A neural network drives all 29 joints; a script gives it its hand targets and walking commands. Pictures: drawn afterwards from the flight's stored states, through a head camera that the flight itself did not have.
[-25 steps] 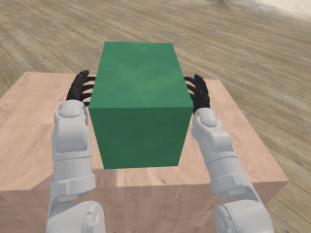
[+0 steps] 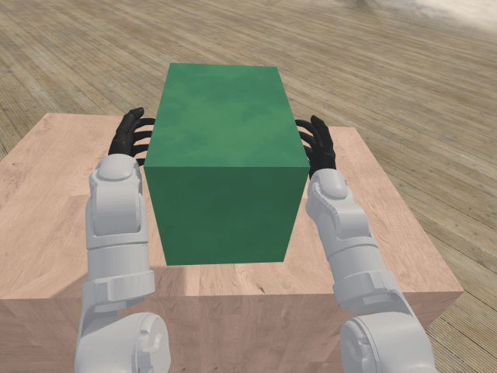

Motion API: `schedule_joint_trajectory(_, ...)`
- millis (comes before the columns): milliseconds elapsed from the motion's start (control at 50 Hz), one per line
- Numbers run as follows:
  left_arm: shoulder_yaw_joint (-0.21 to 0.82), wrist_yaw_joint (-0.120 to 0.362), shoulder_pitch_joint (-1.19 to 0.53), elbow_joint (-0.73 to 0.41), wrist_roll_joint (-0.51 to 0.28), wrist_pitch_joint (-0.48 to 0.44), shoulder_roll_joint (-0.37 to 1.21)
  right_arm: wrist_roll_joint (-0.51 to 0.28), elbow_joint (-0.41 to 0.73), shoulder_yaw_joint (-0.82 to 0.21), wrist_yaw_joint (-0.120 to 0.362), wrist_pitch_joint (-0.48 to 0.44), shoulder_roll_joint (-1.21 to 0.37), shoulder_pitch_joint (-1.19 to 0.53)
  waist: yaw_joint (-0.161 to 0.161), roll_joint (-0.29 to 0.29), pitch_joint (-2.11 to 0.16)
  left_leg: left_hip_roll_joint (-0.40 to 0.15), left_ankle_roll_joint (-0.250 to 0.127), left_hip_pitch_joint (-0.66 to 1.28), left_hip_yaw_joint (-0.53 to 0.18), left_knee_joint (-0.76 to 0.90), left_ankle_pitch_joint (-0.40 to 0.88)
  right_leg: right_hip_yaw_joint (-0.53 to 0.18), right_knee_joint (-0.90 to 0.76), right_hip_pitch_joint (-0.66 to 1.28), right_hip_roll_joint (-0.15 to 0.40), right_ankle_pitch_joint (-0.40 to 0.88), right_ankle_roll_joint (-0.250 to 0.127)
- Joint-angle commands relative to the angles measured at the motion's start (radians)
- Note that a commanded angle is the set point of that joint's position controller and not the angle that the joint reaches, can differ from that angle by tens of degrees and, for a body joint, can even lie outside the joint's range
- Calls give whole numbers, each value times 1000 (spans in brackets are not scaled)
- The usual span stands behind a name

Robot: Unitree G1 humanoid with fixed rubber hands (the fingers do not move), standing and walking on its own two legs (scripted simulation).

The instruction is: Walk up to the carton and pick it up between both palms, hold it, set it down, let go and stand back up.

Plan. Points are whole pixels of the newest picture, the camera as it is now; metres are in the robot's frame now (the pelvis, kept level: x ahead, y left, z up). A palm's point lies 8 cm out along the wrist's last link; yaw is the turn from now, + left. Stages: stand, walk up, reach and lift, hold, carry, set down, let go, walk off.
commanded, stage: hold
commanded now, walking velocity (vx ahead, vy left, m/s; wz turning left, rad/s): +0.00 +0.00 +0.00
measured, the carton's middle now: (225, 159) +0.45 +0.01 +0.16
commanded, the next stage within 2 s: set down in 1.20 s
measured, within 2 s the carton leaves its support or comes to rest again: neither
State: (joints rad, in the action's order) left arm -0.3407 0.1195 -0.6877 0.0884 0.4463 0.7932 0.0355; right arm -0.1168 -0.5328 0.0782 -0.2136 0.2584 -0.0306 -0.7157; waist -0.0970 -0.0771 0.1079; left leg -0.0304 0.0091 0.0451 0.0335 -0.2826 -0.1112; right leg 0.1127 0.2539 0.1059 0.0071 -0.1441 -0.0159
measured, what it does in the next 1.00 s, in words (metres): stands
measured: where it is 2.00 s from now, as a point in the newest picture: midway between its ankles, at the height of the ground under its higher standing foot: outside the picture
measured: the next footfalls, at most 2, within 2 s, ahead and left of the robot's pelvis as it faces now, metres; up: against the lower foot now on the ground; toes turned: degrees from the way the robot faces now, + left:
none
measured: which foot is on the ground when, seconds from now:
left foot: down 0.00-1.00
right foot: down 0.00-1.00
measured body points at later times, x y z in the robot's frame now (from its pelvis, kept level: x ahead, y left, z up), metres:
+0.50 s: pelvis +0.00 +0.01 +0.00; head -0.04 +0.03 +0.45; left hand +0.38 +0.16 +0.21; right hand +0.37 -0.14 +0.20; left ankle +0.05 +0.12 -0.75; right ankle +0.02 -0.10 -0.75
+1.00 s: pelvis +0.00 +0.00 +0.00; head -0.04 +0.03 +0.45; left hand +0.38 +0.16 +0.21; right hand +0.38 -0.14 +0.21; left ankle +0.05 +0.12 -0.75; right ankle +0.02 -0.10 -0.75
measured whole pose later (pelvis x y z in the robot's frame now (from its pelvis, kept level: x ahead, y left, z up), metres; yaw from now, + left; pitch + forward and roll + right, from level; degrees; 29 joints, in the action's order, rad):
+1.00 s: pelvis +0.00 +0.00 +0.00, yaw +0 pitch -13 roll -1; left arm -0.33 0.13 -0.66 0.05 0.45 0.81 0.03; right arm -0.15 -0.51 0.04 -0.23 0.26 -0.02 -0.70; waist -0.10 -0.08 0.12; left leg -0.03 0.01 0.06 0.04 -0.29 -0.12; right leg 0.11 0.25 0.13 0.01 -0.15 -0.01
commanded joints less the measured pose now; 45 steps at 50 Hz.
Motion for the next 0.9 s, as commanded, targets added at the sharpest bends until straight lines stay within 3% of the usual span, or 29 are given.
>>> schedule_joint_trajectory(0,354,131,-485,-64,-137,-53,408,-60,247,-326,106,-55,-412,-647,-13,68,-308,63,-14,75,59,16,110,21,-21,53,-42,132,58)
schedule_joint_trajectory(140,384,131,-473,-119,-149,-52,414,-96,295,-364,94,-55,-409,-639,-20,80,-340,64,2,120,50,-17,212,22,-10,66,-49,210,59)
schedule_joint_trajectory(340,403,116,-480,-134,-155,-44,428,-90,297,-342,114,-55,-378,-642,-17,102,-318,42,7,107,46,5,174,32,-16,29,-61,101,42)
schedule_joint_trajectory(520,380,114,-489,-89,-146,-46,420,-56,259,-312,124,-60,-388,-651,-17,77,-307,46,-13,71,54,29,80,27,-22,26,-52,65,46)
schedule_joint_trajectory(620,359,119,-509,-76,-144,-54,411,-50,257,-315,120,-62,-411,-671,-8,64,-329,58,-24,66,60,25,70,19,-23,38,-42,85,55)
schedule_joint_trajectory(680,364,119,-508,-97,-150,-60,411,-65,287,-344,114,-70,-425,-683,1,58,-376,63,-24,91,60,5,132,17,-14,61,-43,151,59)
schedule_joint_trajectory(820,343,131,-482,-65,-130,-50,393,-67,248,-341,100,-53,-416,-640,-5,57,-302,65,-23,77,62,17,105,13,-23,51,-37,145,61)
schedule_joint_trajectory(880,360,134,-485,-93,-141,-48,402,-81,278,-354,97,-54,-416,-647,-10,65,-325,65,-15,93,59,4,149,15,-17,65,-40,178,60)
